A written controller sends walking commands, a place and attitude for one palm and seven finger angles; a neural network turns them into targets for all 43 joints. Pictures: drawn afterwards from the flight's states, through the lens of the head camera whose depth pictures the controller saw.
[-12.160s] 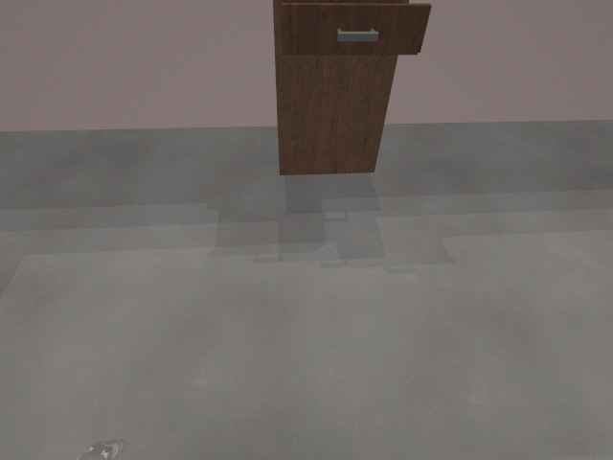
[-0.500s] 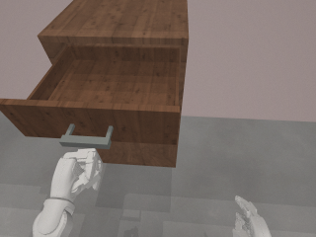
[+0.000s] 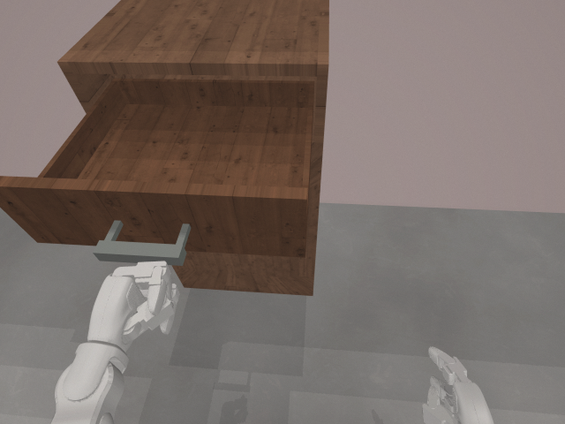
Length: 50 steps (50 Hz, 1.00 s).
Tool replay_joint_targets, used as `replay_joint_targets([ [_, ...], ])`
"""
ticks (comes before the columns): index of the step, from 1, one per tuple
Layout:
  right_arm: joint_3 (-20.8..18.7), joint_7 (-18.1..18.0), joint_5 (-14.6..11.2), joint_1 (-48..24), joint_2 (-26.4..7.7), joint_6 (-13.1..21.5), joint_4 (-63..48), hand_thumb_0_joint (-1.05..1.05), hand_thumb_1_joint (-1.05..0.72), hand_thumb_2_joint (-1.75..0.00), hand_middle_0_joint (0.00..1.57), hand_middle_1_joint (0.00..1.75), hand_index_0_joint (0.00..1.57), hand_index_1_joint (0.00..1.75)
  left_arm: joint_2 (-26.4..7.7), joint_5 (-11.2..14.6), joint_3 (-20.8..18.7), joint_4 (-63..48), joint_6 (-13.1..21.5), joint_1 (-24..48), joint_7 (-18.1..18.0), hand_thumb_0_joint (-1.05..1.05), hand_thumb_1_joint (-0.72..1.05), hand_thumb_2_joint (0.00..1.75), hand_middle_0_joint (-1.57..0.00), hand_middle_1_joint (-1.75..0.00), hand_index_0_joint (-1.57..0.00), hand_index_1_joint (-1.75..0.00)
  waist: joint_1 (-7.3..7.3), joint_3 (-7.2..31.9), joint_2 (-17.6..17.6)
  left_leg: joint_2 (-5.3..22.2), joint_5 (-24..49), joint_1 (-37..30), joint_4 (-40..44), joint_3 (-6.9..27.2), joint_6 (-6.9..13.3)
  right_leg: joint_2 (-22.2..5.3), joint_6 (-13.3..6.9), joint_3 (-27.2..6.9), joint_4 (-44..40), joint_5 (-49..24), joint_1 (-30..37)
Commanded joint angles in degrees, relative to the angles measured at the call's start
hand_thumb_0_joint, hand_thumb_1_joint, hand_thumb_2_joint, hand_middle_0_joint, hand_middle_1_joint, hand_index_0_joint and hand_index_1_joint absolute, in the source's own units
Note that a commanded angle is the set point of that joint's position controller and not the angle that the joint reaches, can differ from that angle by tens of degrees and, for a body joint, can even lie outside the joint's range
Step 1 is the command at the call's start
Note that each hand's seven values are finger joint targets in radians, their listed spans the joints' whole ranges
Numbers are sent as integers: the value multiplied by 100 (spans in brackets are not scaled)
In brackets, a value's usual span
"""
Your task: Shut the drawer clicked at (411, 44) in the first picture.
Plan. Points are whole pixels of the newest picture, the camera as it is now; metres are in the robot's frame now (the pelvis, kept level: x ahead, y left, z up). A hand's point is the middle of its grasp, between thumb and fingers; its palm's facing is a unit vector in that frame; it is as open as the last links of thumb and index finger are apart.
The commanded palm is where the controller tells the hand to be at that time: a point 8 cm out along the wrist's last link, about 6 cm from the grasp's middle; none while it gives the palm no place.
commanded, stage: push the drawer shut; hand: left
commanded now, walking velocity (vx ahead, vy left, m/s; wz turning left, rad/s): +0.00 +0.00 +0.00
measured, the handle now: (145, 240) +0.35 +0.21 +0.08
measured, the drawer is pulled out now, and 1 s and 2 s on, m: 0.29 0.18 0.05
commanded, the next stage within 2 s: none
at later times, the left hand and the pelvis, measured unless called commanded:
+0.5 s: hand (176, 264) +0.32 +0.16 +0.07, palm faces -0.08 -1.00 -0.05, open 3.1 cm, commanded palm +0.31 +0.22 +0.08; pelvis -0.01 +0.01 +0.00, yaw +0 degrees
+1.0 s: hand (189, 224) +0.38 +0.15 +0.07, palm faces -0.08 -1.00 -0.05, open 3.1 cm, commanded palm +0.37 +0.21 +0.08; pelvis -0.01 +0.02 +0.00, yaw -1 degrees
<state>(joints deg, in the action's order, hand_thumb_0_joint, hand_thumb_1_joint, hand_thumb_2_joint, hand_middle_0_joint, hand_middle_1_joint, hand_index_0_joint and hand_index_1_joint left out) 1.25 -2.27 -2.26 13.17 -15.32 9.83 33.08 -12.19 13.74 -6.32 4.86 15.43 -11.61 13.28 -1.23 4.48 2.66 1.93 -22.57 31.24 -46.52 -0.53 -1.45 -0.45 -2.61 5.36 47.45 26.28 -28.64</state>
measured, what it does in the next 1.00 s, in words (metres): stands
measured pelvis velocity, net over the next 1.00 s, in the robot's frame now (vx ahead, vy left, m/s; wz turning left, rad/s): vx -0.01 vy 0.02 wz -0.02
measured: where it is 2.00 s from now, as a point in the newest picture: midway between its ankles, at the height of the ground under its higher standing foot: outside the picture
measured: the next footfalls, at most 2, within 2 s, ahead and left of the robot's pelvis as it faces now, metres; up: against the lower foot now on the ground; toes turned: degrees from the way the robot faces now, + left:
none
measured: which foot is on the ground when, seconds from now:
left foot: down 0.00-1.00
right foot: down 0.00-1.00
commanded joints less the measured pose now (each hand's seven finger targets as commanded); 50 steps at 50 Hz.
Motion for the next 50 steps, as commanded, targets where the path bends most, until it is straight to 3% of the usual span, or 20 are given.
replay_joint_targets([
  [1, -250, -24, 7, -325, -565, 384, -796, 0, -90, -90, 20, 30, 20, 30, -835, 116, -611, -1319, 612, 1468, -120, 0, 90, 90, -140, -160, -140, -160, -59, 1277, -271, -262, 1402, -685, 411, 1, 302, -82, 302, -563, -863, -2342, 663],
  [3, -267, -3, 31, -265, -572, 357, -728, 0, -90, -90, 20, 30, 20, 30, -850, 103, -717, -1031, 651, 1305, -173, 0, 90, 90, -140, -160, -140, -160, -19, 1301, -435, -258, 1460, -625, 418, -9, 300, -81, 316, -564, -848, -2520, 748],
  [8, -261, 20, -2, -290, -609, 283, -668, 0, -90, -90, 20, 30, 20, 30, -667, 38, -390, -700, 536, 1991, -119, 0, 90, 90, -140, -160, -140, -160, -159, 1007, -179, -248, 1348, -714, 486, 2, 290, -33, 264, -463, -879, -2246, 403],
  [9, -274, 15, -8, -265, -637, 269, -641, 0, -90, -90, 20, 30, 20, 30, -788, 42, -494, -611, 503, 2066, -133, 0, 90, 90, -140, -160, -140, -160, -148, 1062, -146, -246, 1290, -694, 490, 7, 280, -34, 261, -477, -894, -2149, 409],
  [12, -277, -11, -9, -243, -673, 226, -596, 0, -90, -90, 20, 30, 20, 30, -870, 9, -519, -435, 490, 2467, -185, 0, 90, 90, -140, -160, -140, -160, -210, 1035, -455, -225, 1161, -659, 521, 46, 300, -14, 271, -473, -945, -1925, 352],
  [13, -276, -8, -8, -238, -645, 212, -574, 0, -90, -90, 20, 30, 20, 30, -633, -25, -280, -411, 497, 2681, -176, 0, 90, 90, -140, -160, -140, -160, -255, 1118, -362, -234, 1202, -769, 529, 46, 302, -5, 264, -439, -895, -1974, 283],
  [15, -283, -2, -7, -199, -648, 211, -561, 0, -90, -90, 20, 30, 20, 30, -609, -29, -252, -353, 492, 2933, -202, 0, 90, 90, -140, -160, -140, -160, -235, 1255, -240, -226, 1241, -866, 550, 83, 281, 9, 241, -379, -835, -1961, 249],
  [20, -277, 0, 5, -150, -666, 128, -504, 0, -90, -90, 20, 30, 20, 30, -729, -93, -331, 19, 472, 3408, -303, 0, 90, 90, -140, -160, -140, -160, -240, 1366, -389, -224, 1182, -831, 569, 93, 278, 15, 240, -395, -840, -1888, 277],
  [26, -258, 14, -4, -102, -671, 6, -435, 0, -90, -90, 20, 30, 20, 30, -847, -164, -377, 549, 477, 4163, -386, 0, 90, 90, -140, -160, -140, -160, -248, 1303, -122, -219, 1021, -842, 617, 119, 254, 37, 196, -377, -852, -1636, 137],
  [28, -263, 23, 0, -46, -684, -48, -419, 0, -90, -90, 20, 30, 20, 30, -811, -185, -364, 766, 477, 4257, -434, 0, 90, 90, -140, -160, -140, -160, -275, 1313, -321, -205, 992, -814, 622, 131, 276, 52, 206, -378, -872, -1593, 123],
  [31, -256, 45, -4, -23, -675, -83, -425, 0, -90, -90, 20, 30, 20, 30, -760, -201, -279, 895, 498, 4629, -461, 0, 90, 90, -140, -160, -140, -160, -278, 1371, -68, -213, 913, -863, 652, 133, 247, 50, 186, -359, -862, -1504, 70],
  [34, -278, 59, 12, 85, -720, -158, -397, 0, -90, -90, 20, 30, 20, 30, -970, -244, -487, 1199, 527, 4709, -528, 0, 90, 90, -140, -160, -140, -160, -249, 1440, -297, -200, 964, -784, 650, 140, 261, 67, 185, -368, -858, -1558, 150],
  [36, -268, 63, 0, 115, -708, -204, -377, 0, -90, -90, 20, 30, 20, 30, -875, -256, -367, 1365, 546, 5040, -526, 0, 90, 90, -140, -160, -140, -160, -320, 1377, -306, -212, 950, -732, 640, 121, 264, 68, 194, -381, -862, -1594, 110],
  [37, -275, 62, 9, 173, -741, -232, -322, 0, -90, -90, 20, 30, 20, 30, -1058, -302, -493, 1537, 568, 5123, -552, 0, 90, 90, -140, -160, -140, -160, -338, 1323, -386, -196, 929, -670, 626, 135, 276, 76, 195, -390, -862, -1543, 90],
  [40, -282, 68, 11, 234, -735, -291, -302, 0, -90, -90, 20, 30, 20, 30, -1122, -311, -552, 1704, 616, 5418, -533, 0, 90, 90, -140, -160, -140, -160, -326, 1511, -216, -209, 942, -724, 617, 120, 267, 80, 182, -414, -838, -1576, 105],
  [43, -295, 95, 16, 314, -724, -333, -282, 0, -90, -90, 20, 30, 20, 30, -948, -342, -396, 1857, 667, 5625, -532, 0, 90, 90, -140, -160, -140, -160, -366, 1616, -28, -197, 1099, -846, 585, 143, 256, 99, 161, -384, -785, -1689, 4],
  [46, -314, 105, 26, 410, -751, -380, -227, 0, -90, -90, 20, 30, 20, 30, -1140, -327, -586, 2102, 690, 5830, -546, 0, 90, 90, -140, -160, -140, -160, -365, 1673, -173, -206, 1094, -751, 560, 115, 263, 104, 175, -418, -808, -1756, 88],
  [47, -316, 98, 44, 480, -780, -407, -199, 0, -90, -90, 20, 30, 20, 30, -1307, -349, -711, 2229, 715, 5851, -555, 0, 90, 90, -140, -160, -140, -160, -377, 1694, -438, -186, 1121, -672, 555, 153, 280, 126, 184, -406, -777, -1773, 129],
  [48, -304, 109, 32, 467, -751, -422, -218, 0, -90, -90, 20, 30, 20, 30, -1096, -347, -530, 2297, 726, 5938, -521, 0, 90, 90, -140, -160, -140, -160, -400, 1685, -306, -208, 1130, -661, 558, 121, 281, 121, 184, -430, -783, -1823, 113],
  [50, -321, 116, 35, 532, -736, -447, -160, 0, -90, -90, 20, 30, 20, 30, -1075, -374, -499, 2391, 768, 6321, -519, 0, 90, 90, -140, -160, -140, -160, -451, 1713, -174, -204, 1205, -716, 520, 122, 269, 119, 178, -418, -744, -1904, 27],
])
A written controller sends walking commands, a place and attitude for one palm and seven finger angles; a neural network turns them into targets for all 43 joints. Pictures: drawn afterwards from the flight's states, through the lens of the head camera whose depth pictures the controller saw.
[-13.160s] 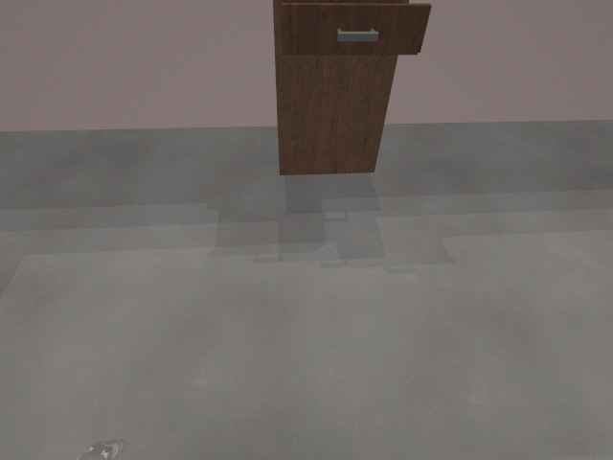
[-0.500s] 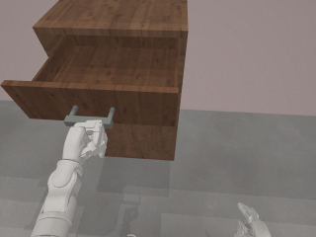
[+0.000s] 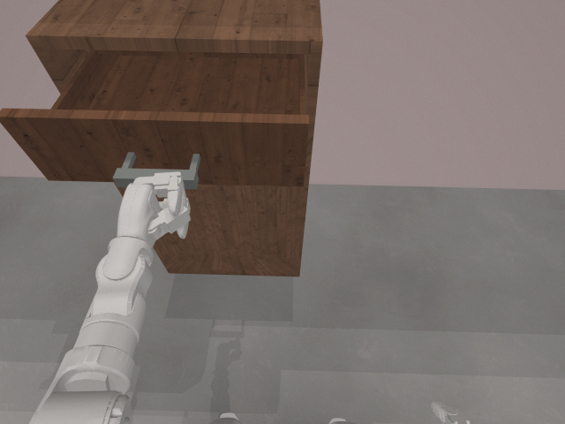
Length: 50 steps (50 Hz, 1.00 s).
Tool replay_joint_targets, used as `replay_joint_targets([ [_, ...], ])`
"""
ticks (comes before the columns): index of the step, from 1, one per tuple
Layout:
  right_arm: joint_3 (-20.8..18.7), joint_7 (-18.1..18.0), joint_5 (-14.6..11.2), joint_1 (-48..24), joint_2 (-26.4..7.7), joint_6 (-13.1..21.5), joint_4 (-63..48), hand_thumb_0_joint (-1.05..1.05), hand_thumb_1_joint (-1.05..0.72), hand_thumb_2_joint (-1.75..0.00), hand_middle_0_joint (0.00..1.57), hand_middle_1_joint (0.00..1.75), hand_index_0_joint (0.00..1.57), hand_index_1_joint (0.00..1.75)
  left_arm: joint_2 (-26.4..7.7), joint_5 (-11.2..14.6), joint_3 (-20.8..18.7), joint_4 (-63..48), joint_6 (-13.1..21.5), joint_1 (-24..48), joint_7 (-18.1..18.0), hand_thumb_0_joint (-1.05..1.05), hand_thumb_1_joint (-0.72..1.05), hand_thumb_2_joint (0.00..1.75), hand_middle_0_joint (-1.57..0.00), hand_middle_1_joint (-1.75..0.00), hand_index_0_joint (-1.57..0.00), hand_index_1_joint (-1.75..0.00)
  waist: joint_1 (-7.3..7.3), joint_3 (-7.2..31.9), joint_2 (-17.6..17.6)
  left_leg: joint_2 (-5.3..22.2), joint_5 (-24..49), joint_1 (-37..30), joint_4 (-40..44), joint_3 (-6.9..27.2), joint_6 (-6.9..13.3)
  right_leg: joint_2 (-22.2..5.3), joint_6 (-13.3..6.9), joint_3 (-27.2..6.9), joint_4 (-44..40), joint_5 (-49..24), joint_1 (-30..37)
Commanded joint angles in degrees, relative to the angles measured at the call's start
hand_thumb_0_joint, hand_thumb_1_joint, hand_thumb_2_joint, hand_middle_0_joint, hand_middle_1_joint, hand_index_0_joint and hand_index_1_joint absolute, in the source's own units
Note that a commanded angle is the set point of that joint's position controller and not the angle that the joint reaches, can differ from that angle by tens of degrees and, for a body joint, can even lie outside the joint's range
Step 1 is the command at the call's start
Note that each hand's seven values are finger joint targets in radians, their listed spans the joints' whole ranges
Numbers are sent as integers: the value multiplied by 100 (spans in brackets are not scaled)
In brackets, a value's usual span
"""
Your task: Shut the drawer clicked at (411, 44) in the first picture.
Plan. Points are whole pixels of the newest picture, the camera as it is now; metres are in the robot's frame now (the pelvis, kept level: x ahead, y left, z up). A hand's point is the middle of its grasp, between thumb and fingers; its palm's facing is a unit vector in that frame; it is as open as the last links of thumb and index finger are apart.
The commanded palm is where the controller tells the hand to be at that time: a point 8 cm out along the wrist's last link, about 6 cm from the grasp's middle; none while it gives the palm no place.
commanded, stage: push the drawer shut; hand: left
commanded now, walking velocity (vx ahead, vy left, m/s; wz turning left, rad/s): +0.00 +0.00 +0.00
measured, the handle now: (160, 168) +0.47 +0.19 +0.08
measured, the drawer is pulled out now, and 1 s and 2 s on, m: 0.18 0.05 0.00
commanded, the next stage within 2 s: pull the fist back off the drawer in 1.84 s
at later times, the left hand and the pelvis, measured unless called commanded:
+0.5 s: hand (192, 185) +0.44 +0.14 +0.07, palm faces -0.04 -1.00 -0.04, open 3.3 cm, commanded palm +0.44 +0.19 +0.08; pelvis +0.00 +0.00 -0.01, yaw +0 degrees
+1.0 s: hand (200, 149) +0.52 +0.14 +0.07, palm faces -0.04 -1.00 -0.03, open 3.2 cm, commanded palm +0.51 +0.19 +0.08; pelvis +0.00 +0.00 -0.02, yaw -1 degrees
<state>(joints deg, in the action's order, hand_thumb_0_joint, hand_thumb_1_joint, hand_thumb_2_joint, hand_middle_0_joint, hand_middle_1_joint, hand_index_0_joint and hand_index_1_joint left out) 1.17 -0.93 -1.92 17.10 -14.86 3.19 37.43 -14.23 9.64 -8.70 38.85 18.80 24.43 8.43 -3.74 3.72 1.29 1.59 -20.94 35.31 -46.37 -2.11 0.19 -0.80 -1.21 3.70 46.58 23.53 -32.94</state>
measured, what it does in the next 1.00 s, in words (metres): stands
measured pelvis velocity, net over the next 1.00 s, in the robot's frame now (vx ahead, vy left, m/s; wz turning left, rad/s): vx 0.00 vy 0.00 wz -0.03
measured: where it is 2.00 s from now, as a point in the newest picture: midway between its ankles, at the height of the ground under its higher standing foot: outside the picture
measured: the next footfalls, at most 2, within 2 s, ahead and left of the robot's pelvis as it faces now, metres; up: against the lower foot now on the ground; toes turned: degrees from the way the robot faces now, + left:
none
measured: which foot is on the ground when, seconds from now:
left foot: down 0.00-1.00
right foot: down 0.00-1.00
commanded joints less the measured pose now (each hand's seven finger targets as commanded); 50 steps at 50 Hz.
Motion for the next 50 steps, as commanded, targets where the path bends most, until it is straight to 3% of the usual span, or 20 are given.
replay_joint_targets([
  [1, -323, -5, 5, 165, -787, 212, -587, 0, -90, -90, 20, 30, 20, 30, -849, 30, -256, -935, 440, 2758, -33, 0, 90, 90, -140, -160, -140, -160, -204, 1825, -34, -165, 1037, -1156, 491, 292, 101, 163, 33, -237, -647, -1597, 408],
  [4, -333, -1, 17, 260, -813, 155, -537, 0, -90, -90, 20, 30, 20, 30, -1097, 19, -489, -638, 484, 2933, -56, 0, 90, 90, -140, -160, -140, -160, -210, 1822, -119, -161, 1024, -1097, 463, 293, 115, 184, 35, -256, -649, -1579, 377],
  [6, -335, 22, 25, 302, -793, 140, -565, 0, -90, -90, 20, 30, 20, 30, -970, 8, -383, -702, 537, 3027, -38, 0, 90, 90, -140, -160, -140, -160, -197, 2013, 67, -168, 1210, -1193, 444, 281, 105, 182, 18, -254, -594, -1755, 431],
  [9, -348, 53, 39, 371, -799, 101, -558, 0, -90, -90, 20, 30, 20, 30, -1013, 3, -445, -613, 568, 3066, -36, 0, 90, 90, -140, -160, -140, -160, -196, 2199, 52, -161, 1423, -1268, 387, 270, 110, 202, 24, -260, -552, -1976, 478],
  [12, -353, 29, 43, 442, -831, 43, -507, 0, -90, -90, 20, 30, 20, 30, -1384, -28, -725, -334, 606, 3292, -40, 0, 90, 90, -140, -160, -140, -160, -219, 2009, -161, -168, 1251, -996, 363, 248, 134, 212, 35, -304, -571, -1918, 520],
  [13, -338, 42, 44, 424, -793, 42, -535, 0, -90, -90, 20, 30, 20, 30, -1203, -32, -566, -338, 629, 3389, -9, 0, 90, 90, -140, -160, -140, -160, -249, 2045, -49, -184, 1232, -998, 381, 224, 131, 206, 43, -323, -572, -1944, 532],
  [14, -344, 40, 37, 439, -803, 29, -531, 0, -90, -90, 20, 30, 20, 30, -1312, -37, -671, -284, 652, 3379, -10, 0, 90, 90, -140, -160, -140, -160, -205, 2039, -25, -175, 1230, -990, 377, 236, 121, 206, 26, -309, -558, -1919, 517],
  [15, -336, 40, 34, 434, -785, 18, -524, 0, -90, -90, 20, 30, 20, 30, -1146, -30, -537, -187, 647, 3506, 6, 0, 90, 90, -140, -160, -140, -160, -297, 1967, -51, -183, 1194, -979, 354, 200, 140, 210, 44, -323, -593, -1913, 440],
  [16, -344, 32, 40, 480, -800, 6, -474, 0, -90, -90, 20, 30, 20, 30, -1318, -44, -657, -95, 672, 3689, -8, 0, 90, 90, -140, -160, -140, -160, -301, 1939, -98, -175, 1119, -901, 340, 212, 137, 210, 48, -331, -589, -1852, 421],
  [21, -338, 48, 58, 583, -796, -22, -417, 0, -90, -90, 20, 30, 20, 30, -1292, -83, -595, 166, 753, 4161, 32, 0, 90, 90, -140, -160, -140, -160, -390, 2085, 60, -180, 1155, -943, 252, 234, 143, 221, 47, -339, -530, -1830, 263],
  [24, -329, 19, 60, 681, -843, -53, -340, 0, -90, -90, 20, 30, 20, 30, -1616, -127, -793, 598, 761, 4526, 48, 0, 90, 90, -140, -160, -140, -160, -501, 1984, -153, -173, 942, -677, 199, 239, 177, 229, 77, -384, -527, -1674, 171],
  [29, -293, -9, 74, 825, -866, -51, -285, 0, -90, -90, 20, 30, 20, 30, -1831, -212, -869, 1035, 758, 5186, 113, 0, 90, 90, -140, -160, -140, -160, -633, 2076, 64, -190, 746, -471, 108, 259, 202, 232, 81, -436, -480, -1430, 1],
  [33, -308, 15, 122, 982, -894, -63, -289, 0, -90, -90, 20, 30, 20, 30, -1953, -222, -1020, 1216, 763, 5145, 175, 0, 90, 90, -140, -160, -140, -160, -604, 2579, 198, -164, 1178, -663, -39, 286, 189, 258, 65, -396, -339, -1762, 4],
  [36, -301, 48, 142, 1057, -896, -74, -257, 0, -90, -90, 20, 30, 20, 30, -1916, -243, -934, 1312, 745, 5546, 183, 0, 90, 90, -140, -160, -140, -160, -708, 2461, 313, -152, 1008, -552, -78, 293, 190, 278, 76, -397, -356, -1544, -205],
  [37, -303, 47, 150, 1130, -934, -87, -230, 0, -90, -90, 20, 30, 20, 30, -2143, -271, -1132, 1475, 732, 5509, 155, 0, 90, 90, -140, -160, -140, -160, -703, 2412, 190, -143, 992, -456, -108, 302, 208, 297, 69, -395, -343, -1518, -210],
  [39, -297, 41, 157, 1197, -960, -128, -261, 0, -90, -90, 20, 30, 20, 30, -2248, -331, -1151, 1604, 692, 5638, 130, 0, 90, 90, -140, -160, -140, -160, -756, 2348, 97, -138, 916, -252, -119, 306, 216, 293, 86, -412, -330, -1459, -242],
  [40, -288, 52, 166, 1223, -939, -126, -259, 0, -90, -90, 20, 30, 20, 30, -2106, -360, -1011, 1629, 669, 5784, 123, 0, 90, 90, -140, -160, -140, -160, -818, 2358, 142, -150, 877, -200, -135, 293, 229, 295, 98, -426, -333, -1435, -271],
  [44, -292, 59, 207, 1409, -1008, -181, -284, 0, -90, -90, 20, 30, 20, 30, -2613, -452, -1398, 1747, 634, 5829, 63, 0, 90, 90, -140, -160, -140, -160, -761, 2621, 228, -140, 1066, -206, -191, 300, 230, 311, 84, -407, -266, -1560, -203],
  [46, -292, 77, 239, 1473, -984, -187, -268, 0, -90, -90, 20, 30, 20, 30, -2450, -483, -1256, 1688, 629, 6095, 71, 0, 90, 90, -140, -160, -140, -160, -834, 2724, 368, -128, 1159, -308, -238, 324, 226, 322, 86, -381, -229, -1594, -337],
  [50, -291, 116, 280, 1640, -1024, -261, -243, 0, -90, -90, 20, 30, 20, 30, -2569, -559, -1325, 1881, 580, 6184, 47, 0, 90, 90, -140, -160, -140, -160, -858, 2722, 522, -94, 1305, -415, -287, 373, 210, 353, 62, -325, -198, -1567, -565],
])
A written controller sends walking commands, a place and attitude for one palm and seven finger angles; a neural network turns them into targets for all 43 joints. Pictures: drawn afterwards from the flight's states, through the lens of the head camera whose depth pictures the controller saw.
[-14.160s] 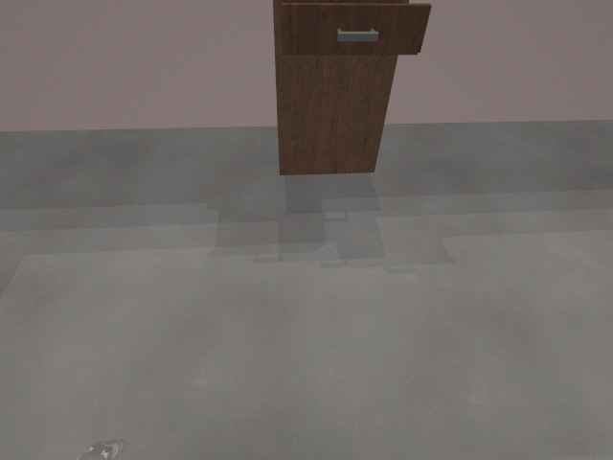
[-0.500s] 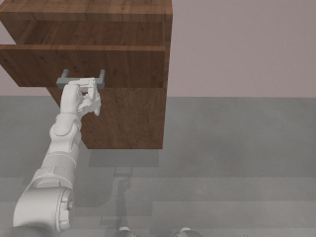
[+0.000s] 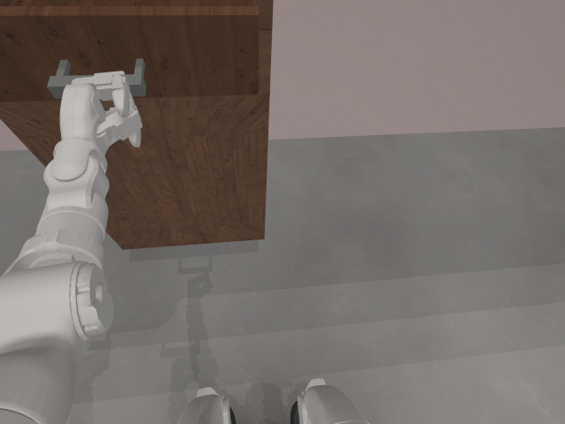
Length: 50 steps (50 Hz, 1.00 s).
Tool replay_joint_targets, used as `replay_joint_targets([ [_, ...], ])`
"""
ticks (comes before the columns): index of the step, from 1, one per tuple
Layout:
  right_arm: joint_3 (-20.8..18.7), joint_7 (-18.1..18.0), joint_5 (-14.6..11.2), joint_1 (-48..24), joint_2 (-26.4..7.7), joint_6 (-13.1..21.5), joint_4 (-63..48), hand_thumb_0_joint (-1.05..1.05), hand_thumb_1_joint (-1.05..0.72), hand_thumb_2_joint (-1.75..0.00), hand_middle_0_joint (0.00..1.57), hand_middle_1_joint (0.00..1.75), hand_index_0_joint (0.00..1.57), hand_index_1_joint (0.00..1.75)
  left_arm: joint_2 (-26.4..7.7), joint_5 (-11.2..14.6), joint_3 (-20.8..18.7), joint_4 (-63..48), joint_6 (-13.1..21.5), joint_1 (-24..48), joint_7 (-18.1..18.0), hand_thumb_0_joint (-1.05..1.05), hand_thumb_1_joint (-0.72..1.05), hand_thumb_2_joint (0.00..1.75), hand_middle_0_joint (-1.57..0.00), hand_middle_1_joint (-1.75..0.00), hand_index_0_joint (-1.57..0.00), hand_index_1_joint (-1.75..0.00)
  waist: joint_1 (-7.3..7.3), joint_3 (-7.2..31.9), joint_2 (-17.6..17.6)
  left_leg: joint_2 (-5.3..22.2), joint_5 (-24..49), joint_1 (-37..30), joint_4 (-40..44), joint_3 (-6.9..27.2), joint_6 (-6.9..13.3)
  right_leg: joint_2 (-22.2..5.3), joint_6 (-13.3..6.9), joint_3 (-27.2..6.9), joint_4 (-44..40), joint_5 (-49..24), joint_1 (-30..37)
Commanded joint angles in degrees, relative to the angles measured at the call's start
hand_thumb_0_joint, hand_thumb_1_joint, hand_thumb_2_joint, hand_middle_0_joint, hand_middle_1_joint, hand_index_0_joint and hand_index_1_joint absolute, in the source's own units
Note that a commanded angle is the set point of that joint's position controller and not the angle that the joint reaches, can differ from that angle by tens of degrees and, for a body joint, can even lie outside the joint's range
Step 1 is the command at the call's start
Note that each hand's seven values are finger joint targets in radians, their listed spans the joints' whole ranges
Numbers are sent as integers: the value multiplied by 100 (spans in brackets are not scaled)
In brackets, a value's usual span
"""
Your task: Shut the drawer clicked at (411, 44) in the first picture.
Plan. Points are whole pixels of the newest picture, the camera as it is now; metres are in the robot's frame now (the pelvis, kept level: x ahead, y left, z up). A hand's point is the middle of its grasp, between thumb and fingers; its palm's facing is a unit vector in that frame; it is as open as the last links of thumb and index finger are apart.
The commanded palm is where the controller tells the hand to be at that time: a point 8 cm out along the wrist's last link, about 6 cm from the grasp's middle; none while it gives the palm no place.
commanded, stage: push the drawer shut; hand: left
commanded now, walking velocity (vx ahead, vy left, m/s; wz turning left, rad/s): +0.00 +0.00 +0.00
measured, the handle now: (100, 76) +0.60 +0.20 +0.10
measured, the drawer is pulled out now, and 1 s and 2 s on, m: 0.05 0.00 0.00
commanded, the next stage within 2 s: pull the fist back off the drawer in 0.84 s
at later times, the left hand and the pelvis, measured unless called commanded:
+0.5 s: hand (134, 88) +0.57 +0.15 +0.10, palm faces -0.01 -1.00 -0.02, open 3.2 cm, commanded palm +0.56 +0.20 +0.10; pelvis +0.01 +0.01 +0.00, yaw -1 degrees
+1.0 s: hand (130, 83) +0.58 +0.16 +0.10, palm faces +0.00 -1.00 -0.04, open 3.3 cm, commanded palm +0.60 +0.18 +0.10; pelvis -0.01 +0.01 -0.02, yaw +0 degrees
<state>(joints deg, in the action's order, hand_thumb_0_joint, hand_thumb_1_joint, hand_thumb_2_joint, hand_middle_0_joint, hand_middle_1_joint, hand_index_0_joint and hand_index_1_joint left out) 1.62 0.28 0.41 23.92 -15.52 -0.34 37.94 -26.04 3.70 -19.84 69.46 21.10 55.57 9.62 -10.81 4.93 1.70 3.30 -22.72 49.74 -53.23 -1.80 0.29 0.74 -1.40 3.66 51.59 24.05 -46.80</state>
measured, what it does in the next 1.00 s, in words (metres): stands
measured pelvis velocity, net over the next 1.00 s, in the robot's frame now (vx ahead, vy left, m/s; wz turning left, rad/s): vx -0.01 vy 0.01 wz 0.00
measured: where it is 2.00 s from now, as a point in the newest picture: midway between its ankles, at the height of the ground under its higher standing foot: outside the picture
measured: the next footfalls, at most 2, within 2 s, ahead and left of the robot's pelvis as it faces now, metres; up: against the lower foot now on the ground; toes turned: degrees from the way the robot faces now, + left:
none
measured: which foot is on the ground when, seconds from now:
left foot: down 0.00-1.00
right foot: down 0.00-1.00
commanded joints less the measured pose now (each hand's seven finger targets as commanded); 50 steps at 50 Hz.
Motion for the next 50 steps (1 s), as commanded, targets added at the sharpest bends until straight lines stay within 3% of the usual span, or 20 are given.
replay_joint_targets([
  [1, -345, 1, 55, 992, -981, 86, -302, 0, -90, -90, 20, 30, 20, 30, -1497, 35, -301, -1203, 343, 3080, -91, 0, 90, 90, -140, -160, -140, -160, -161, 2646, 443, -263, 1490, -1847, 389, 331, 213, 208, 87, -336, -721, -1643, 868],
  [4, -346, -4, 79, 1097, -991, 39, -307, 0, -90, -90, 20, 30, 20, 30, -1725, -7, -466, -1235, 332, 3183, -107, 0, 90, 90, -140, -160, -140, -160, -159, 2876, 413, -261, 1756, -1855, 342, 318, 221, 214, 91, -336, -667, -1950, 1038],
  [7, -342, 21, 103, 1164, -984, -5, -304, 0, -90, -90, 20, 30, 20, 30, -1620, -37, -396, -1206, 316, 3209, -107, 0, 90, 90, -140, -160, -140, -160, -206, 2834, 510, -252, 1947, -1950, 323, 329, 222, 235, 80, -304, -653, -2077, 928],
  [11, -357, 45, 122, 1236, -1009, -75, -307, 0, -90, -90, 20, 30, 20, 30, -1750, -76, -505, -1152, 287, 3155, -145, 0, 90, 90, -140, -160, -140, -160, -181, 2872, 564, -236, 2111, -2007, 313, 329, 203, 245, 78, -281, -654, -2172, 920],
  [14, -347, 48, 130, 1317, -1021, -134, -254, 0, -90, -90, 20, 30, 20, 30, -1807, -156, -465, -981, 253, 3375, -185, 0, 90, 90, -140, -160, -140, -160, -309, 2668, 481, -214, 2096, -1919, 279, 369, 207, 249, 88, -254, -647, -2104, 738],
  [15, -339, 58, 133, 1302, -1017, -135, -245, 0, -90, -90, 20, 30, 20, 30, -1718, -172, -372, -933, 237, 3499, -187, 0, 90, 90, -140, -160, -140, -160, -362, 2555, 609, -219, 2002, -1905, 275, 360, 207, 245, 87, -256, -674, -1996, 608],
  [17, -342, 60, 162, 1371, -1037, -148, -223, 0, -90, -90, 20, 30, 20, 30, -1890, -218, -471, -1009, 273, 3701, -225, 0, 90, 90, -140, -160, -140, -160, -374, 2644, 720, -197, 2108, -2037, 251, 414, 200, 253, 64, -231, -635, -1977, 532],
  [20, -336, 85, 191, 1405, -1031, -160, -190, 0, -90, -90, 20, 30, 20, 30, -1680, -242, -308, -905, 243, 3856, -256, 0, 90, 90, -140, -160, -140, -160, -466, 2726, 802, -180, 2258, -2163, 170, 467, 187, 260, 69, -196, -598, -1969, 308],
  [27, -331, 118, 262, 1580, -1077, -223, -129, 0, -90, -90, 20, 30, 20, 30, -1780, -371, -310, -866, 206, 4270, -330, 0, 90, 90, -140, -160, -140, -160, -580, 3071, 1060, -140, 2671, -2456, 29, 594, 165, 281, 42, -155, -492, -2088, 66],
  [31, -314, 98, 268, 1643, -1100, -238, -68, 0, -90, -90, 20, 30, 20, 30, -1895, -417, -307, -747, 125, 4742, -391, 0, 90, 90, -140, -160, -140, -160, -767, 2880, 855, -135, 2324, -2155, 7, 601, 195, 288, 82, -153, -552, -1882, 18],
  [35, -286, 97, 283, 1688, -1096, -201, -16, 0, -90, -90, 20, 30, 20, 30, -1860, -477, -195, -672, 128, 5107, -444, 0, 90, 90, -140, -160, -140, -160, -877, 2837, 1026, -125, 2097, -2173, -33, 662, 193, 299, 74, -131, -567, -1551, -270],
  [37, -270, 109, 303, 1714, -1092, -166, -1, 0, -90, -90, 20, 30, 20, 30, -1801, -484, -123, -656, 148, 5274, -455, 0, 90, 90, -140, -160, -140, -160, -925, 2822, 1288, -122, 2066, -2283, -55, 688, 186, 307, 45, -119, -552, -1441, -451],
  [39, -238, 89, 298, 1721, -1140, -142, -1, 0, -90, -90, 20, 30, 20, 30, -2004, -526, -158, -556, 146, 5388, -451, 0, 90, 90, -140, -160, -140, -160, -960, 2850, 1182, -111, 1818, -2132, -56, 727, 186, 315, 49, -124, -552, -1223, -483],
  [42, -213, 78, 304, 1739, -1135, -72, 6, 0, -90, -90, 20, 30, 20, 30, -1875, -532, 13, -532, 144, 5613, -450, 0, 90, 90, -140, -160, -140, -160, -1054, 2787, 1395, -113, 1585, -2103, -69, 743, 197, 313, 33, -117, -543, -1027, -689],
  [43, -198, 67, 293, 1722, -1157, -52, 19, 0, -90, -90, 20, 30, 20, 30, -1836, -528, 66, -408, 102, 5594, -445, 0, 90, 90, -140, -160, -140, -160, -1106, 2707, 1289, -107, 1410, -1994, -66, 726, 208, 311, 53, -118, -582, -908, -736],
  [45, -152, 28, 288, 1748, -1199, -5, 0, 0, -90, -90, 20, 30, 20, 30, -2152, -523, -53, -314, 43, 5627, -441, 0, 90, 90, -140, -160, -140, -160, -1131, 2643, 1176, -100, 1078, -1641, -54, 682, 244, 311, 74, -148, -599, -716, -612],
  [50, -114, -6, 285, 1754, -1217, 84, -53, 0, -90, -90, 20, 30, 20, 30, -2162, -544, 21, -219, -56, 5665, -393, 0, 90, 90, -140, -160, -140, -160, -1130, 2691, 1306, -103, 788, -1519, -53, 689, 246, 299, 62, -132, -571, -500, -710],
])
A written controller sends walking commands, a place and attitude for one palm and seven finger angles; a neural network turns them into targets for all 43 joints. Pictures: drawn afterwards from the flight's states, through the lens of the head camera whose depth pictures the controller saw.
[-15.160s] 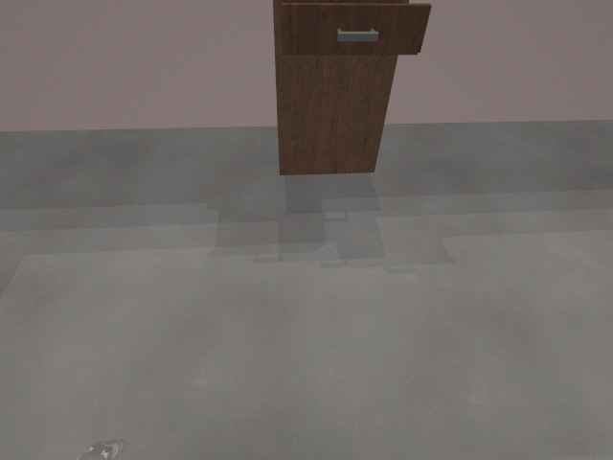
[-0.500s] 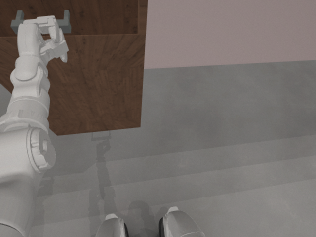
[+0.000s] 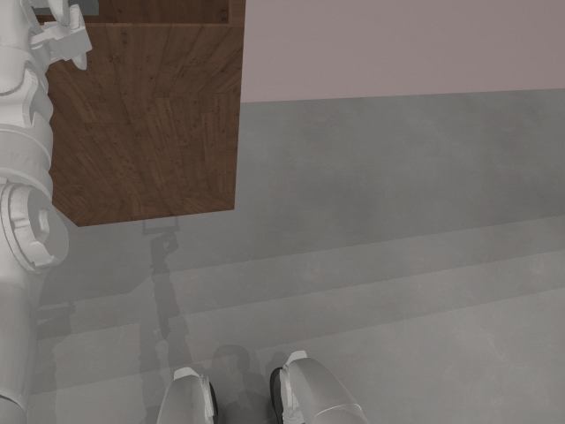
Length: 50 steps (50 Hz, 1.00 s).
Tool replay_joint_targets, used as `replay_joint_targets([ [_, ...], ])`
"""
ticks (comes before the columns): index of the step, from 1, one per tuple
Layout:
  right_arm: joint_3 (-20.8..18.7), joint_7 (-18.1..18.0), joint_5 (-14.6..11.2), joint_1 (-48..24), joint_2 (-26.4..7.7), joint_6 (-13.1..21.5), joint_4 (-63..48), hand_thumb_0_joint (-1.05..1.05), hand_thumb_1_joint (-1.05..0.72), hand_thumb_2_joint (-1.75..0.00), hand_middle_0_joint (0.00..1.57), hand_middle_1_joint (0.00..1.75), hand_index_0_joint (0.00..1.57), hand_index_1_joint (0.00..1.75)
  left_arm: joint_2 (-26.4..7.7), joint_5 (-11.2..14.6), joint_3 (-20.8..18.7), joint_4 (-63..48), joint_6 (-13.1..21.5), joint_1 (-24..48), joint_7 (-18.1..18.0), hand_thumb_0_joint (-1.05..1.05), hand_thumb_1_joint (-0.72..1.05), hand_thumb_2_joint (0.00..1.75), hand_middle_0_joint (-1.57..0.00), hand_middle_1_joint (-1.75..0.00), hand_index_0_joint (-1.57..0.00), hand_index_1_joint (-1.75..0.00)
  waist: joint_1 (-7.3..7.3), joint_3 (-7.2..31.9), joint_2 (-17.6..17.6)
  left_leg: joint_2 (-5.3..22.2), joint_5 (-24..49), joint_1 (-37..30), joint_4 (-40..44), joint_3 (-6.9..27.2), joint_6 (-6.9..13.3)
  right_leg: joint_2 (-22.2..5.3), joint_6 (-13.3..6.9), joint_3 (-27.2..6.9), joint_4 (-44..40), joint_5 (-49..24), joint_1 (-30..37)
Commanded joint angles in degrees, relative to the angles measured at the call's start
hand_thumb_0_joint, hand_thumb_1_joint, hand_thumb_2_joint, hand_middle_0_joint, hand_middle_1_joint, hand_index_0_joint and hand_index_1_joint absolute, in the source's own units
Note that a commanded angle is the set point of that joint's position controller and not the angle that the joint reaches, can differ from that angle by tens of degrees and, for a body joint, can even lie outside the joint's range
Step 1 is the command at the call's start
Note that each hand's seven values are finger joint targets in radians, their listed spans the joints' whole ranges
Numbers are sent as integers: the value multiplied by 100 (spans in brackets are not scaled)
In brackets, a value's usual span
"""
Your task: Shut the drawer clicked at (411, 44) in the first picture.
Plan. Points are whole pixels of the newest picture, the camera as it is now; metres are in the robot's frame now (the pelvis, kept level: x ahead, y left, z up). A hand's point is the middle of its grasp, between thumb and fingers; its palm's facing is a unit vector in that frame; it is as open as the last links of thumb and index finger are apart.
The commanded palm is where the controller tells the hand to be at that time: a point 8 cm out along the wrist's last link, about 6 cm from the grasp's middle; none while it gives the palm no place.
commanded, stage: pull the fist back off the drawer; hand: left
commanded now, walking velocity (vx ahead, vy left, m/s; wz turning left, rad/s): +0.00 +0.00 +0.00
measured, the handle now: out of the picture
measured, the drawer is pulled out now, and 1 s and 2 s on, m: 0.00 0.00 0.00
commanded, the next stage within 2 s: draw the hand back to the body in 0.64 s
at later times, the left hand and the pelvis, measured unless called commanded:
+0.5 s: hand (76, 35) +0.59 +0.15 +0.12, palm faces +0.01 -1.00 -0.02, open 3.3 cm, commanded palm +0.55 +0.19 +0.11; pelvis +0.01 +0.01 +0.01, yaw -2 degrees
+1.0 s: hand (54, 76) +0.51 +0.16 +0.13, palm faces +0.01 -1.00 -0.03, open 3.3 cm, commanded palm +0.47 +0.21 +0.15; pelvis +0.06 +0.00 +0.04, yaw -2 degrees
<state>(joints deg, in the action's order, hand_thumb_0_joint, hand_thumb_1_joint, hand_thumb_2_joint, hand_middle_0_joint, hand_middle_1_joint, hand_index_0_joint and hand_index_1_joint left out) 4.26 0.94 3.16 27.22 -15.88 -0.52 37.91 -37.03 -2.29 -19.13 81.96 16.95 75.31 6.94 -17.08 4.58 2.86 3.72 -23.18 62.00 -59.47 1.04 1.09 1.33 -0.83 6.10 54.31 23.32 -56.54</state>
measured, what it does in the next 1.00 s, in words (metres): shifts its weight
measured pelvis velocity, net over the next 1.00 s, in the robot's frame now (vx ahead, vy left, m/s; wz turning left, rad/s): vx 0.06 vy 0.00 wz -0.03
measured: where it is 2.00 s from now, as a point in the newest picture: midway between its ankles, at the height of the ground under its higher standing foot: outside the picture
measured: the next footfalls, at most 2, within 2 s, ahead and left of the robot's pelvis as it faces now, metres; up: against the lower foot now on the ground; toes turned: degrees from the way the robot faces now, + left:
none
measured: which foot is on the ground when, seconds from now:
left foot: down 0.00-1.00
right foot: down 0.00-1.00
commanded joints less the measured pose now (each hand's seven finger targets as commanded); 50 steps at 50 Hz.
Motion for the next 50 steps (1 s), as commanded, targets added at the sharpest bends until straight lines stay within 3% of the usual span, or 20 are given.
replay_joint_targets([
  [1, -370, -67, 16, 1421, -1185, 116, -67, 0, -90, -90, 20, 30, 20, 30, -1094, 78, -71, -1521, 345, 3715, -118, 0, 90, 90, -140, -160, -140, -160, -485, 2762, 1231, -146, 779, -2715, 562, 404, 165, 244, 0, -381, -836, -390, 279],
  [4, -367, -66, 29, 1460, -1191, 115, -101, 0, -90, -90, 20, 30, 20, 30, -1274, 59, -197, -1583, 323, 3766, -78, 0, 90, 90, -140, -160, -140, -160, -440, 2915, 1273, -148, 849, -2740, 536, 415, 159, 248, -10, -373, -796, -439, 349],
  [7, -393, -14, 43, 1480, -1184, 121, -116, 0, -90, -90, 20, 30, 20, 30, -1060, 74, -154, -1606, 288, 3635, -69, 0, 90, 90, -140, -160, -140, -160, -382, 2903, 1347, -145, 889, -2964, 587, 499, 132, 254, -43, -302, -764, -438, 195],
  [11, -405, 5, 35, 1453, -1206, 103, -157, 0, -90, -90, 20, 30, 20, 30, -1182, 107, -310, -1623, 193, 3412, -106, 0, 90, 90, -140, -160, -140, -160, -309, 2853, 1066, -153, 789, -2730, 613, 429, 156, 245, -12, -337, -829, -405, 406],
  [12, -410, 19, 43, 1473, -1210, 101, -176, 0, -90, -90, 20, 30, 20, 30, -1263, 95, -406, -1682, 221, 3273, -95, 0, 90, 90, -140, -160, -140, -160, -202, 2978, 1208, -152, 889, -2892, 640, 471, 131, 252, -41, -300, -771, -445, 395],
  [14, -446, 46, 36, 1424, -1177, 75, -211, 0, -90, -90, 20, 30, 20, 30, -975, 140, -295, -1881, 245, 3033, -75, 0, 90, 90, -140, -160, -140, -160, -124, 3122, 1294, -140, 1165, -3201, 670, 465, 101, 246, -48, -280, -784, -624, 405],
  [19, -474, 71, 1, 1360, -1159, -10, -314, 0, -90, -90, 20, 30, 20, 30, -1229, 243, -653, -2090, 307, 2225, -42, 0, 90, 90, -140, -160, -140, -160, 162, 3158, 855, -150, 1462, -3081, 769, 321, 119, 278, -37, -323, -857, -941, 1051],
  [22, -524, 114, -20, 1286, -1114, -66, -398, 0, -90, -90, 20, 30, 20, 30, -961, 254, -557, -2349, 399, 1624, -14, 0, 90, 90, -140, -160, -140, -160, 331, 3175, 954, -167, 1819, -3352, 818, 262, 103, 284, -60, -328, -865, -1271, 1196],
  [25, -565, 127, -68, 1209, -1080, -160, -433, 0, -90, -90, 20, 30, 20, 30, -696, 359, -461, -2423, 406, 1210, 42, 0, 90, 90, -140, -160, -140, -160, 361, 2958, 590, -181, 1938, -3273, 912, 182, 106, 292, -29, -328, -926, -1560, 1474],
  [26, -597, 123, -85, 1201, -1080, -187, -458, 0, -90, -90, 20, 30, 20, 30, -725, 399, -562, -2485, 415, 978, 59, 0, 90, 90, -140, -160, -140, -160, 455, 3005, 556, -189, 2050, -3315, 937, 163, 98, 290, -38, -330, -922, -1690, 1605],
  [27, -604, 137, -88, 1167, -1053, -204, -503, 0, -90, -90, 20, 30, 20, 30, -486, 461, -430, -2659, 447, 847, 106, 0, 90, 90, -140, -160, -140, -160, 501, 3088, 714, -204, 2295, -3535, 942, 147, 87, 297, -60, -327, -901, -1895, 1625],
  [30, -643, 132, -140, 1093, -1005, -262, -418, 0, -90, -90, 20, 30, 20, 30, -100, 572, -180, -2687, 476, 998, 147, 0, 90, 90, -140, -160, -140, -160, 347, 2709, 481, -197, 2334, -3545, 947, 127, 92, 305, -15, -335, -978, -2025, 1538],
  [32, -676, 135, -150, 1067, -987, -264, -374, 0, -90, -90, 20, 30, 20, 30, 112, 595, -37, -2868, 569, 1066, 150, 0, 90, 90, -140, -160, -140, -160, 347, 2680, 692, -192, 2607, -3821, 917, 163, 78, 298, -47, -336, -961, -2132, 1404],
  [37, -703, 136, -152, 1002, -947, -308, -258, 0, -90, -90, 20, 30, 20, 30, 209, 601, -28, -2838, 712, 884, 92, 0, 90, 90, -140, -160, -140, -160, 413, 2741, 678, -201, 3232, -4025, 838, 211, 51, 268, -44, -347, -861, -2499, 1458],
  [39, -733, 174, -184, 865, -900, -323, -408, 0, -90, -90, 20, 30, 20, 30, 268, 647, -67, -3285, 722, 233, 120, 0, 90, 90, -140, -160, -140, -160, 690, 3219, 899, -190, 3829, -4413, 883, 195, 17, 244, -43, -343, -852, -2785, 1746],
  [40, -741, 177, -201, 792, -905, -338, -506, 0, -90, -90, 20, 30, 20, 30, 91, 704, -257, -3548, 704, -186, 127, 0, 90, 90, -140, -160, -140, -160, 868, 3470, 920, -193, 4072, -4527, 915, 169, 9, 237, -52, -364, -862, -3002, 2044],
  [42, -752, 192, -261, 645, -865, -341, -710, 0, -90, -90, 20, 30, 20, 30, 28, 820, -340, -4181, 622, -975, 164, 0, 90, 90, -140, -160, -140, -160, 1095, 3794, 914, -231, 4487, -4640, 995, 85, 33, 213, -56, -404, -892, -3607, 2656],
  [43, -746, 197, -308, 539, -827, -335, -825, 0, -90, -90, 20, 30, 20, 30, 86, 896, -347, -4420, 525, -1408, 183, 0, 90, 90, -140, -160, -140, -160, 1172, 3800, 695, -241, 4491, -4554, 1073, 29, 49, 187, -37, -416, -947, -3873, 2969],
  [47, -734, 115, -461, 130, -785, -308, -1078, 0, -90, -90, 20, 30, 20, 30, 358, 1193, -182, -5212, 133, -2183, 238, 0, 90, 90, -140, -160, -140, -160, 1183, 3026, -172, -333, 3578, -3970, 1448, -227, 166, 154, 13, -446, -1256, -4285, 3833],
  [50, -709, 16, -537, -166, -763, -242, -1142, 0, -90, -90, 20, 30, 20, 30, 463, 1328, -138, -5718, 8, -2491, 268, 0, 90, 90, -140, -160, -140, -160, 1188, 2427, -210, -355, 3005, -4011, 1722, -276, 179, 155, 17, -433, -1481, -3896, 3858],
])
